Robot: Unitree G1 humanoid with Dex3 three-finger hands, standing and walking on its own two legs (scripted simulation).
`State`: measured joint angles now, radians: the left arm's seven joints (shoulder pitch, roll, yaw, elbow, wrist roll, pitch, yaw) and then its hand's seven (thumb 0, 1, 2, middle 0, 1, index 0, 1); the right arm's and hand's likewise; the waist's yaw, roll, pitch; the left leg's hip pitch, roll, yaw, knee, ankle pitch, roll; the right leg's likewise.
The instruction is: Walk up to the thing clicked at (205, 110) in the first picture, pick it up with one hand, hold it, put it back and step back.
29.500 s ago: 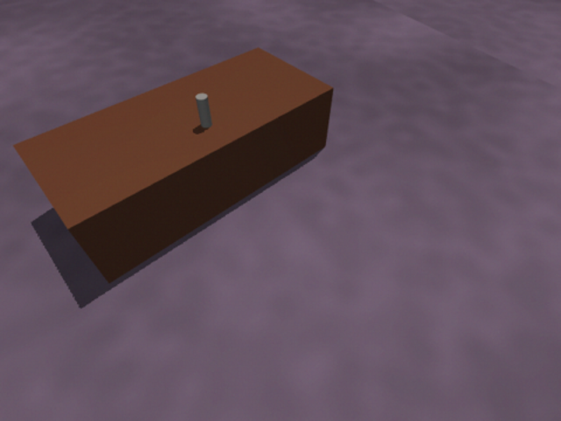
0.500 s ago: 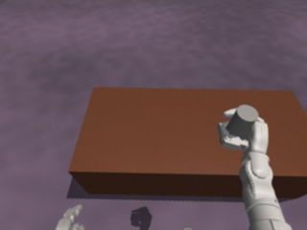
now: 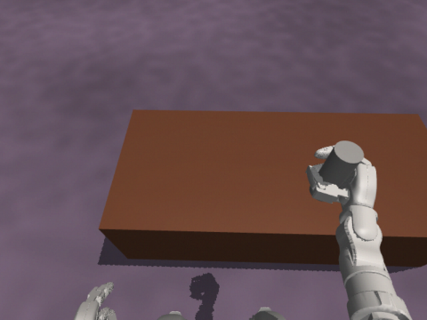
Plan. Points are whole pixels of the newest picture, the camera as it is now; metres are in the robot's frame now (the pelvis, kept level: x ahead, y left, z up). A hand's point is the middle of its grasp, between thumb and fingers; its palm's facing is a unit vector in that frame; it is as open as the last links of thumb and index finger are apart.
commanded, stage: crouch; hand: right
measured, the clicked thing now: (333, 173) +0.37 -0.20 +0.05
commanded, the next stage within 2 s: lower in 1.34 s
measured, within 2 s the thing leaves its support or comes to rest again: neither
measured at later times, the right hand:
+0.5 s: hand (308, 174) +0.47 -0.22 -0.11, palm faces +0.23 +0.97 +0.00, open 6.1 cm
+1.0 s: hand (300, 173) +0.52 -0.23 -0.18, palm faces +0.23 +0.97 -0.01, open 6.1 cm
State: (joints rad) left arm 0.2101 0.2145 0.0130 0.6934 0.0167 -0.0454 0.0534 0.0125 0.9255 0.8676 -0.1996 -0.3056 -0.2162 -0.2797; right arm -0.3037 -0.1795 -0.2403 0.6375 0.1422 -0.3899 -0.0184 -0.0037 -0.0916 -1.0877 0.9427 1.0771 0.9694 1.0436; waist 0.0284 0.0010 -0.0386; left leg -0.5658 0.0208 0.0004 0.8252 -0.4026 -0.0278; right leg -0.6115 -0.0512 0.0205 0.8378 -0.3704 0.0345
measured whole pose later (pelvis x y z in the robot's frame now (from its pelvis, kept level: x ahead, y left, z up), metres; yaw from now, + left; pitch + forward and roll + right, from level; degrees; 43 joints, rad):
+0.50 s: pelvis -0.02 +0.00 -0.13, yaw +2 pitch +29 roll +3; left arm 0.25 0.24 -0.02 0.68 0.08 0.01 -0.01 0.01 0.91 0.88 -0.20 -0.31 -0.21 -0.29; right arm -0.77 -0.43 -0.50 1.11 0.09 -0.57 0.10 0.00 -0.11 -1.06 0.94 1.07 0.96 1.04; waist 0.14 -0.02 -0.15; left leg -1.35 -0.01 0.01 1.44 -0.60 -0.03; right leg -1.41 -0.07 0.07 1.48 -0.57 0.04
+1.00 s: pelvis -0.04 -0.01 -0.20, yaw +4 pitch +35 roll +6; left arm 0.23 0.26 -0.05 0.64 0.09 0.05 -0.03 0.01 0.90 0.89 -0.21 -0.31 -0.21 -0.30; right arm -1.01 -0.62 -0.56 1.21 0.00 -0.49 0.09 0.00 -0.10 -1.08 0.94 1.06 0.96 1.04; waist 0.20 -0.03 -0.15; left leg -1.66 -0.02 0.03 1.69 -0.64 -0.04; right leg -1.74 -0.07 0.12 1.75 -0.62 0.04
